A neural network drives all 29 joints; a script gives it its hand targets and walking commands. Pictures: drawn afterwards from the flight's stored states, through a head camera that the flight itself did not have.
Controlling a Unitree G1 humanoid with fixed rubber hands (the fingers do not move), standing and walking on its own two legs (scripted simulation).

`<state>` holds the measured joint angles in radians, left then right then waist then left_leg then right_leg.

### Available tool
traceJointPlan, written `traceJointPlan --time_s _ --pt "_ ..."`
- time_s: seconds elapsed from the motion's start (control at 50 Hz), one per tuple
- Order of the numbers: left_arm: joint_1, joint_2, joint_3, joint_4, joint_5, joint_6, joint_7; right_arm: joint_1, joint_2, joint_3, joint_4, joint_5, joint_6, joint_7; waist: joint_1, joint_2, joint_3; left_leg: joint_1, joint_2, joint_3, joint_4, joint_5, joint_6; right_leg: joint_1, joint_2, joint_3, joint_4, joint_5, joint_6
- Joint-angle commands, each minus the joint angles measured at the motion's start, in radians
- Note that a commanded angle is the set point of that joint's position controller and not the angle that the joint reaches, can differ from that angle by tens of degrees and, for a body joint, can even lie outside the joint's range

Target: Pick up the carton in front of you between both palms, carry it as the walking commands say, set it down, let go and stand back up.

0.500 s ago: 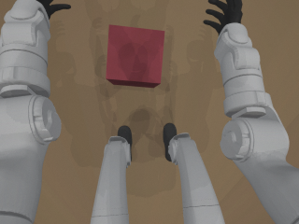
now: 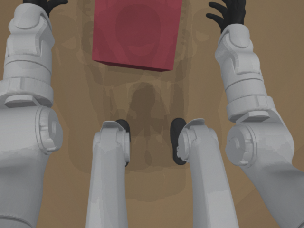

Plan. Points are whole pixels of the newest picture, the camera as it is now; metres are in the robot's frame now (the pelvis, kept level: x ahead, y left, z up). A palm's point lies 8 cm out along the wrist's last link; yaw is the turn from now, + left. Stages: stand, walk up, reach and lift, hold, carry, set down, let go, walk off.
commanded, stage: reach and lift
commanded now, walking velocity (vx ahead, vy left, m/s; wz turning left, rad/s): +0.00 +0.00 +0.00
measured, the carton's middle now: (137, 34) +0.53 +0.06 -0.38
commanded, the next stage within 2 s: none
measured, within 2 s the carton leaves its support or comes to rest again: leaves its support in 1.26 s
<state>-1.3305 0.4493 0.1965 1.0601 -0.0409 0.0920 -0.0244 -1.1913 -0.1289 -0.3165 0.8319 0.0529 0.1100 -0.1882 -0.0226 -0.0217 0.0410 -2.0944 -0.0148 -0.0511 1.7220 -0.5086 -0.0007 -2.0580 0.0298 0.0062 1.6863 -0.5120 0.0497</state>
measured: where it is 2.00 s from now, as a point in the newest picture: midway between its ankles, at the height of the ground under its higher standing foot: (151, 150)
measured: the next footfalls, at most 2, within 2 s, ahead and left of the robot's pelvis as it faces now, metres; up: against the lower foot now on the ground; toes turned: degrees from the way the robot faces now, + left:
none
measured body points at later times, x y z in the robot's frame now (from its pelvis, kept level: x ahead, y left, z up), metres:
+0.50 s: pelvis -0.03 +0.01 -0.13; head +0.35 +0.04 +0.08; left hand +0.55 +0.23 -0.33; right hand +0.53 -0.14 -0.32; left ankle +0.08 +0.12 -0.47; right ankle +0.09 -0.13 -0.47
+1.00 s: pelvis -0.03 +0.00 -0.13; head +0.35 +0.04 +0.10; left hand +0.55 +0.20 -0.31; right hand +0.53 -0.10 -0.31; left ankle +0.08 +0.12 -0.47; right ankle +0.09 -0.13 -0.47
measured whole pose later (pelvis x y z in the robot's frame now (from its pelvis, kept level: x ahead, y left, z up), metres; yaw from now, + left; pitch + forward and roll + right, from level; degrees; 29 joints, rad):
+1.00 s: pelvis -0.03 +0.00 -0.13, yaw -1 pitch +34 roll -4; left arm -1.71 0.49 -0.06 1.31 -0.18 0.09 0.01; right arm -1.56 -0.16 -0.25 1.11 0.14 0.08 -0.21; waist -0.01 -0.05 0.48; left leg -2.23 -0.01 -0.06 2.20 -0.56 0.00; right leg -2.19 0.06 0.00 2.16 -0.56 0.07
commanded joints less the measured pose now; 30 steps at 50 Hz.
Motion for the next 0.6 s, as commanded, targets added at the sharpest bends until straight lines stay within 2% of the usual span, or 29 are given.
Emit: traceJointPlan --time_s 0.0,0.06,0.14,0.24,0.32,0.38,0.42,0.5,0.58 --pt "-0.371 0.184 -0.068 -0.110 -0.070 -0.009 0.004 -0.269 -0.120 0.049 -0.108 0.067 0.003 -0.023 0.005 0.119 -1.231 0.690 -0.028 0.061 0.004 0.464 -0.016 0.568 0.059 -0.077 0.030 0.408 0.030" --pt "-0.447 0.216 -0.106 -0.075 -0.100 0.011 0.004 -0.340 -0.144 0.069 -0.093 0.105 0.026 -0.034 0.010 0.135 -1.210 0.642 -0.013 0.071 0.053 0.358 -0.012 0.561 0.051 -0.083 0.088 0.326 0.024" --pt "-0.518 0.232 -0.136 0.023 -0.116 0.023 0.002 -0.430 -0.160 0.077 -0.018 0.125 0.037 -0.034 0.010 0.127 -1.070 0.544 0.009 0.065 0.100 0.211 -0.007 0.507 0.035 -0.088 0.150 0.204 0.019" --pt "-0.590 0.235 -0.159 0.123 -0.119 0.009 0.001 -0.520 -0.181 0.067 0.092 0.113 0.015 -0.018 0.006 0.105 -0.903 0.475 0.027 0.037 0.166 0.137 -0.002 0.434 0.026 -0.092 0.227 0.139 0.016" --pt "-0.642 0.235 -0.193 0.157 -0.132 -0.009 0.007 -0.575 -0.212 0.062 0.150 0.112 -0.010 -0.005 -0.005 0.107 -0.845 0.490 0.033 0.014 0.222 0.165 -0.005 0.392 0.024 -0.097 0.293 0.159 0.019" --pt "-0.690 0.244 -0.229 0.136 -0.158 -0.023 0.021 -0.610 -0.240 0.074 0.159 0.134 -0.032 -0.003 -0.014 0.126 -0.904 0.566 0.034 0.006 0.266 0.243 -0.009 0.389 0.026 -0.101 0.339 0.218 0.019" --pt "-0.709 0.246 -0.234 0.096 -0.174 -0.032 0.029 -0.620 -0.248 0.094 0.156 0.140 -0.045 -0.006 -0.007 0.109 -0.924 0.548 0.026 0.008 0.285 0.278 -0.009 0.417 0.028 -0.104 0.364 0.255 0.016" --pt "-0.665 0.229 -0.248 0.078 -0.200 -0.040 0.039 -0.584 -0.230 0.122 0.132 0.156 -0.059 -0.009 -0.008 0.107 -0.985 0.661 0.017 0.004 0.324 0.395 -0.010 0.370 0.038 -0.121 0.391 0.316 0.021" --pt "-0.592 0.203 -0.232 0.106 -0.181 -0.037 0.050 -0.532 -0.194 0.145 0.132 0.177 -0.059 -0.006 0.022 0.103 -0.974 0.667 0.012 0.019 0.332 0.433 -0.012 0.357 0.045 -0.121 0.392 0.327 0.023"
